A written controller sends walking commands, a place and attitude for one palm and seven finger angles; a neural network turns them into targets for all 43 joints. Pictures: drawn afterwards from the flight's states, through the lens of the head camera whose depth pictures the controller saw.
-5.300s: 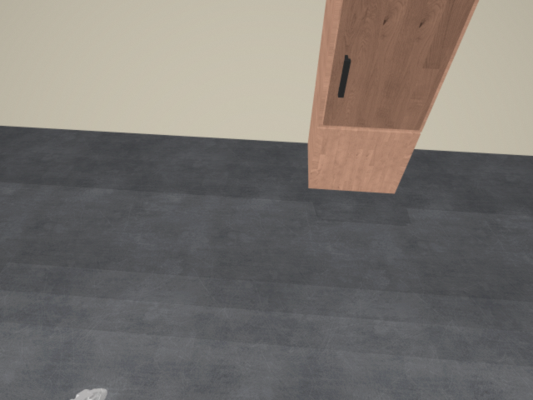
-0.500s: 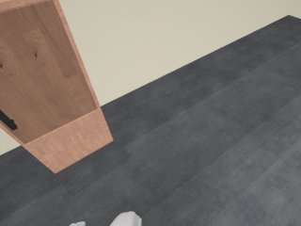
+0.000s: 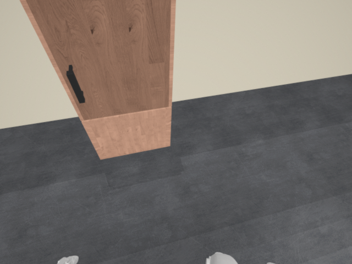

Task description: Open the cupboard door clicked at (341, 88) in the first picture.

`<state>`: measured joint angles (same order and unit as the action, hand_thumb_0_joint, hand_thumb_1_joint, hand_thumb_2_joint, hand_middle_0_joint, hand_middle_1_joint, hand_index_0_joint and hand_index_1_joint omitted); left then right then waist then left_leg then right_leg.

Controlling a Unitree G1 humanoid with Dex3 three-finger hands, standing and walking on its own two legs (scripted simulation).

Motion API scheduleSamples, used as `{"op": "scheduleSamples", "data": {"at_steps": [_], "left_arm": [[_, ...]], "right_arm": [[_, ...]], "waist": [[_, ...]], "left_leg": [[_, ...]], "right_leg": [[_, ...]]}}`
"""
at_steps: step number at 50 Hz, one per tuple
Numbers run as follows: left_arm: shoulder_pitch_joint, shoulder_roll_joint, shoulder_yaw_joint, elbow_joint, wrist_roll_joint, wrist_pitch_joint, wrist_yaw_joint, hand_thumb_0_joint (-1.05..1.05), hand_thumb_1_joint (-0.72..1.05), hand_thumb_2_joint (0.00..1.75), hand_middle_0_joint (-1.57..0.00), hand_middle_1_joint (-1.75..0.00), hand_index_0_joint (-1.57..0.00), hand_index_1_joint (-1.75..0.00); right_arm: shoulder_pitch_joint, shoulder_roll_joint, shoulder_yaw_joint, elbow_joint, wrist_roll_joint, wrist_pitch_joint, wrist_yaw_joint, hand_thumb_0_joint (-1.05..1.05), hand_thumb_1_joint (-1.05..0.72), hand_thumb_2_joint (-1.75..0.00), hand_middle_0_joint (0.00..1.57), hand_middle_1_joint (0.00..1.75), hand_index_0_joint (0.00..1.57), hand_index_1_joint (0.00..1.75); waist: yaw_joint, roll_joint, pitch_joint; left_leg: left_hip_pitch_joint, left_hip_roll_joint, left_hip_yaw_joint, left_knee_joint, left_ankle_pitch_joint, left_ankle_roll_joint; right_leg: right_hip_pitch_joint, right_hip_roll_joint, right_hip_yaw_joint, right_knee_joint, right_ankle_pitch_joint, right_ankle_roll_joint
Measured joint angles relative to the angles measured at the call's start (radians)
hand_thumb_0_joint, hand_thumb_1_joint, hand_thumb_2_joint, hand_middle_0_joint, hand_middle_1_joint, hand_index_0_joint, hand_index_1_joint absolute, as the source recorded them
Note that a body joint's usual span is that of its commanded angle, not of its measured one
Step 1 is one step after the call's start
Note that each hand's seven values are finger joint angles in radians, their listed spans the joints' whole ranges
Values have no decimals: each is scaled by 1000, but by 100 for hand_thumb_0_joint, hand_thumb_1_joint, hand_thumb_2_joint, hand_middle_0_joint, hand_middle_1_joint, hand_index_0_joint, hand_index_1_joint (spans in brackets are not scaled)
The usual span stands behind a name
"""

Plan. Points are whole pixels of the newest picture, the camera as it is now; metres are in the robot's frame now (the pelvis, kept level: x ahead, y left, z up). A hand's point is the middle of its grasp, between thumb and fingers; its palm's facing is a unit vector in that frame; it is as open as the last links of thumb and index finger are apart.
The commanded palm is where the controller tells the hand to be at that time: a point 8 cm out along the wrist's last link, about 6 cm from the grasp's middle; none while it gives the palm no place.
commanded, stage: turn to face it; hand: left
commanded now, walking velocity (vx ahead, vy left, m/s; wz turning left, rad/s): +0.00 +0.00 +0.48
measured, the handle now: (76, 84) +0.71 +0.43 -0.11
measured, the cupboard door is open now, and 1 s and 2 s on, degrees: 0 0 0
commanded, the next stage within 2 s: take the last steps up to it in 0.36 s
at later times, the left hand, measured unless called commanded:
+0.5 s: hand out of the picture +0.00 +0.16 -0.16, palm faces +0.26 -0.93 -0.26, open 7.4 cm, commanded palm none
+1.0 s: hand out of the picture +0.04 +0.21 -0.17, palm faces +0.30 -0.94 -0.16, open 7.4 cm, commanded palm none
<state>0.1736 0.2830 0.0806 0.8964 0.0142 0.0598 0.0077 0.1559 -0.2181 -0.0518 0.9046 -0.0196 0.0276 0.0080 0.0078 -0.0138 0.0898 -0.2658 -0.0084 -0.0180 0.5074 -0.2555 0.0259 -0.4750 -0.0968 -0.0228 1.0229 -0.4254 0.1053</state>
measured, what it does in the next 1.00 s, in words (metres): steps on the spot, turning left: right foot, then left foot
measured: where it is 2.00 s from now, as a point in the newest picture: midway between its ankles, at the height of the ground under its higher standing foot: (165, 242)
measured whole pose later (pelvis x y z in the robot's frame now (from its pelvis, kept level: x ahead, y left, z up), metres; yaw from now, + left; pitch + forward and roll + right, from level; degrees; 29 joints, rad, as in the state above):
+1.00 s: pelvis +0.06 +0.02 +0.00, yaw +16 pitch -1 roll +0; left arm 0.23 0.19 0.04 1.06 0.03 0.02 -0.02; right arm 0.43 -0.13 -0.02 1.12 -0.02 -0.05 -0.03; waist -0.01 -0.03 0.04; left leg 0.05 -0.03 0.08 0.28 -0.32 0.05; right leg -0.53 -0.11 -0.07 0.89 -0.24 0.05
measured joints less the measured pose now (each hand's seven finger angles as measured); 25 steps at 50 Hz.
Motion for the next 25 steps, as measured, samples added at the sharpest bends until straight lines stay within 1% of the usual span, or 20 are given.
{"op": "scheduleSamples", "data": {"at_steps": [5, 7, 8, 9, 10, 11, 12, 14, 16, 17, 19, 22, 25], "left_arm": [[-38, -25, -14, -27, -4, -8, 4, 1, 91, 90, -19, -29, -20, -30], [-44, -38, -22, -39, -6, -18, 4, 1, 91, 90, -19, -29, -20, -30], [-41, -43, -27, -46, -7, -26, 4, 1, 91, 90, -19, -29, -20, -30], [-38, -51, -32, -50, -3, -37, 5, 1, 90, 90, -19, -29, -20, -30], [-37, -64, -38, -50, 2, -45, 7, 1, 90, 90, -20, -29, -20, -30], [-33, -75, -45, -50, 4, -49, 7, 1, 90, 90, -20, -30, -20, -30], [-26, -86, -49, -50, 5, -51, 8, 1, 90, 90, -20, -30, -20, -30], [-8, -102, -55, -43, 6, -51, 9, 0, 90, 90, -20, -30, -20, -30], [8, -113, -59, -31, 7, -50, 10, 1, 90, 90, -20, -30, -20, -30], [15, -116, -59, -25, 8, -50, 11, 1, 90, 90, -20, -30, -20, -30], [30, -119, -60, -11, 11, -51, 11, 1, 90, 90, -20, -30, -21, -30], [54, -117, -60, 11, 14, -54, 10, 1, 90, 90, -20, -30, -21, -30], [79, -108, -57, 36, 18, -54, 8, 1, 90, 90, -20, -30, -21, -30]], "right_arm": [[21, -5, -9, 8, -4, 11, 1, 1, -90, -90, 21, 30, 21, 30], [28, -11, -14, 11, -4, 17, 1, 1, -90, -90, 21, 30, 21, 30], [34, -14, -17, 11, -2, 19, 1, 1, -90, -90, 21, 30, 21, 30], [38, -21, -21, 11, 2, 20, 1, 1, -90, -90, 21, 30, 21, 30], [39, -29, -27, 14, 5, 23, 0, 1, -90, -90, 21, 30, 21, 30], [41, -35, -33, 17, 4, 29, -2, 1, -90, -90, 20, 30, 21, 30], [43, -40, -37, 21, 3, 35, -2, 1, -90, -90, 20, 30, 21, 30], [44, -48, -42, 33, 0, 43, 1, 1, -91, -90, 20, 30, 20, 30], [45, -51, -43, 41, -1, 45, 6, 1, -91, -90, 20, 30, 20, 30], [46, -50, -42, 45, -1, 45, 7, 1, -91, -90, 20, 30, 20, 30], [45, -46, -38, 54, 0, 47, 8, 1, -91, -90, 20, 30, 20, 30], [33, -38, -30, 68, 3, 52, 6, 1, -91, -90, 20, 30, 20, 30], [11, -29, -20, 78, 7, 50, 3, 1, -91, -90, 20, 30, 20, 30]], "waist": [[-23, 26, -9], [-29, 39, -15], [-29, 44, -20], [-28, 54, -24], [-31, 72, -22], [-34, 80, -22], [-34, 82, -23], [-32, 84, -25], [-32, 81, -27], [-32, 77, -27], [-26, 66, -26], [-12, 48, -22], [8, 33, -16]], "left_leg": [[-8, -20, -53, 7, 5, -16], [-21, -27, -72, 31, -5, -29], [-32, -32, -81, 52, -15, -36], [-49, -34, -89, 87, -30, -42], [-74, -34, -94, 157, -102, -46], [-106, -40, -87, 254, -174, -48], [-138, -44, -74, 359, -214, -50], [-187, -35, -45, 537, -205, -59], [-211, -14, -23, 630, -166, -70], [-213, -3, -15, 644, -153, -76], [-201, 17, -2, 623, -149, -84], [-159, 35, 11, 524, -173, -89], [-108, 40, 27, 401, -196, -84]], "right_leg": [[66, 38, 8, -177, -10, -9], [118, 57, 1, -292, 31, -16], [155, 63, -6, -376, 81, -20], [178, 68, -16, -428, 123, -61], [179, 72, -30, -420, 126, -97], [182, 66, -44, -409, 115, -117], [191, 57, -55, -410, 107, -127], [217, 45, -72, -436, 109, -131], [240, 35, -91, -466, 121, -130], [248, 29, -100, -477, 126, -130], [260, 19, -115, -495, 133, -130], [266, 6, -134, -507, 140, -128], [260, -2, -148, -505, 143, -121]]}}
